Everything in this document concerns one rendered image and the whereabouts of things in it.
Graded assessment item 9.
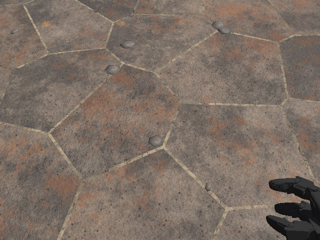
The robot right hand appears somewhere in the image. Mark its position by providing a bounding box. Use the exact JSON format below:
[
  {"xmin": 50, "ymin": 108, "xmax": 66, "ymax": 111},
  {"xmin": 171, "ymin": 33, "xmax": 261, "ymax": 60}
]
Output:
[{"xmin": 266, "ymin": 176, "xmax": 320, "ymax": 240}]

